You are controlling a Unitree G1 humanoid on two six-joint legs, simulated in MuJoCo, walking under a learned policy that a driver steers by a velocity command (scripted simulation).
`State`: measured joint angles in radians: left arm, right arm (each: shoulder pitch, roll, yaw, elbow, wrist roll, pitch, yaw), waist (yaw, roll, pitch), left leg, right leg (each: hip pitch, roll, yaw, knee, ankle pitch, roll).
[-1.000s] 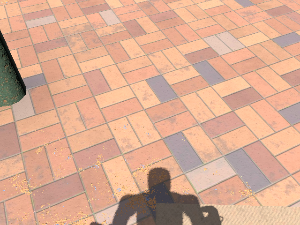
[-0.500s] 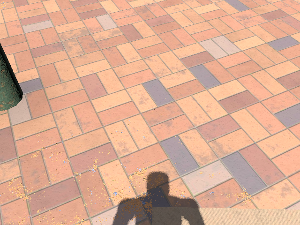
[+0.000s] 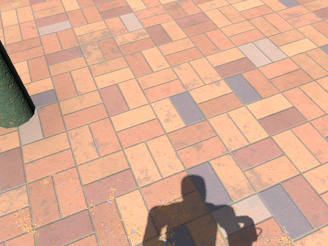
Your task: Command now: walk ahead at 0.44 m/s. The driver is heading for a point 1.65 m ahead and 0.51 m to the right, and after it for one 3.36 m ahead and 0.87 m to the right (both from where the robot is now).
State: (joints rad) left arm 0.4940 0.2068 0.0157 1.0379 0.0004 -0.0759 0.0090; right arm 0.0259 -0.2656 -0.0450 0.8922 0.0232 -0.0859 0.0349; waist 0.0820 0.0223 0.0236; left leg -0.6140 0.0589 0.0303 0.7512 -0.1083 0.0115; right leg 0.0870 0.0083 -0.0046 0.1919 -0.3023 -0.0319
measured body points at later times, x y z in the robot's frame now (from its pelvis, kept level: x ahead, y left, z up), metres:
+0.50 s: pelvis +0.28 +0.05 +0.00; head +0.29 +0.04 +0.45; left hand +0.45 +0.30 -0.10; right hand +0.27 -0.22 -0.14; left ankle +0.23 +0.13 -0.74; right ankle +0.45 -0.13 -0.68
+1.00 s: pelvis +0.57 -0.05 +0.01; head +0.59 -0.07 +0.45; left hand +0.71 +0.21 -0.10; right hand +0.67 -0.35 -0.10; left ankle +0.78 +0.10 -0.68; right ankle +0.53 -0.11 -0.74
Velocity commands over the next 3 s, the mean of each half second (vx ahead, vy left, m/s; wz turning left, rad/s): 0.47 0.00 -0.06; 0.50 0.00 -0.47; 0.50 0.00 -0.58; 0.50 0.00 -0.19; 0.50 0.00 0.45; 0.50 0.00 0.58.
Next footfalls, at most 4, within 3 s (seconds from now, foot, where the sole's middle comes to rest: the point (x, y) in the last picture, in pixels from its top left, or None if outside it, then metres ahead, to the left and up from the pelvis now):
0.14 left None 0.27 0.13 -0.78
0.70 right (219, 227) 0.57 -0.12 -0.78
1.18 left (193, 158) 0.90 0.00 -0.78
1.70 right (273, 147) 0.98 -0.39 -0.78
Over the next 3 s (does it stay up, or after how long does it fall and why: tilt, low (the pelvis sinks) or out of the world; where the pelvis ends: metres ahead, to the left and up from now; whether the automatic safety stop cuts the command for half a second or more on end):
stays up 1.53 -0.58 0.00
